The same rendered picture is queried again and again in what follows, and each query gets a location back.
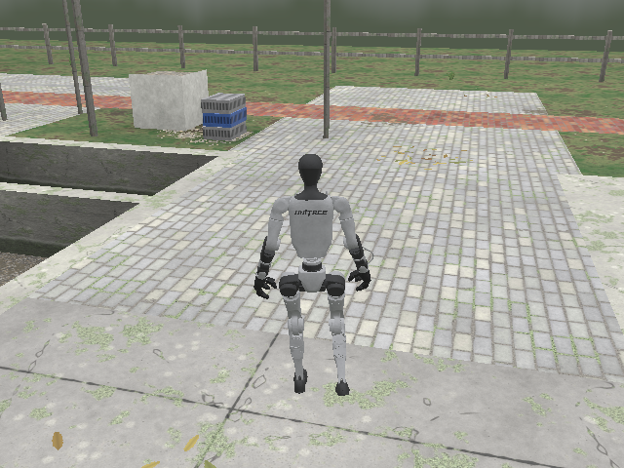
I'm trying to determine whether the robot right forearm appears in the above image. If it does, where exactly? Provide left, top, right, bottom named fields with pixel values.
left=349, top=234, right=369, bottom=273

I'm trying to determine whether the robot left forearm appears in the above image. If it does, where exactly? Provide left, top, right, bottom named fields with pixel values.
left=255, top=236, right=275, bottom=280

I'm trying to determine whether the robot left hand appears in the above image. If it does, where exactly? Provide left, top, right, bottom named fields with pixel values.
left=253, top=276, right=277, bottom=299

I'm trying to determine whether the robot left shin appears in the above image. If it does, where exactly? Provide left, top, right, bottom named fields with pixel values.
left=288, top=318, right=304, bottom=380

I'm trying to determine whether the robot left upper arm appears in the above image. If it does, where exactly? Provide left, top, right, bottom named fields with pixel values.
left=265, top=196, right=291, bottom=252

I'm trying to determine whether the robot right hand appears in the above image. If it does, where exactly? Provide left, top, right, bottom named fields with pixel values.
left=348, top=270, right=371, bottom=291

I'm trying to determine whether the robot right upper arm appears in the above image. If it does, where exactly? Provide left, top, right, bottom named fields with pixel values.
left=331, top=196, right=359, bottom=250

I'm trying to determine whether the right robot foot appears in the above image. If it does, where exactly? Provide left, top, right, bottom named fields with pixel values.
left=335, top=380, right=350, bottom=396

